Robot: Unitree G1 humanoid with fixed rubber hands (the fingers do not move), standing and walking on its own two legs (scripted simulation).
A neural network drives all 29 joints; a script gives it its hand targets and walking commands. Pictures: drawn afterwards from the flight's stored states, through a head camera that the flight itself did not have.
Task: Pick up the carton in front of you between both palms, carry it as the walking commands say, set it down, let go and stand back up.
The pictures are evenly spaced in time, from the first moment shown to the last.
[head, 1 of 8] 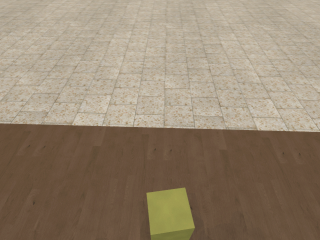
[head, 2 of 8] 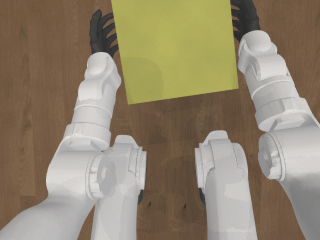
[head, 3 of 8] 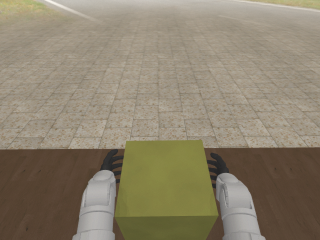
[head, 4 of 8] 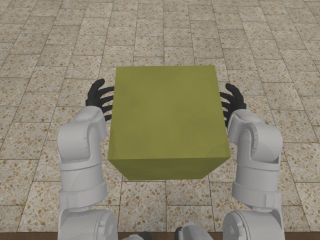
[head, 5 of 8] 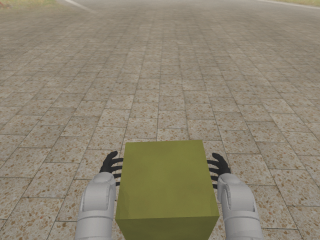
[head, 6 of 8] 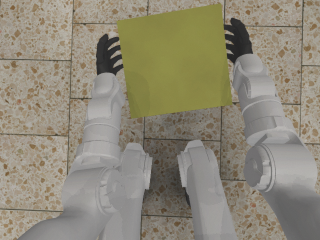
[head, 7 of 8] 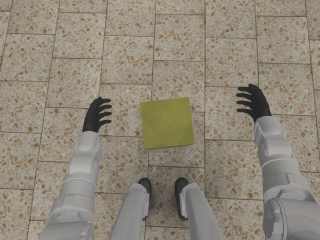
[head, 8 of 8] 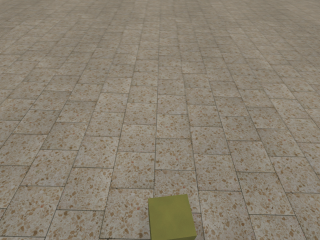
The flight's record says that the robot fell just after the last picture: no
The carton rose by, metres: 0.68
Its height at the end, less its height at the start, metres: -0.14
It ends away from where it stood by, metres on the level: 1.58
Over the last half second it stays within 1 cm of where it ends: yes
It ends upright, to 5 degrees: yes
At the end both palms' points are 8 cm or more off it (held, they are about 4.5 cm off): yes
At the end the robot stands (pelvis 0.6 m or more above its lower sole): yes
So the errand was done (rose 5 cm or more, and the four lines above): yes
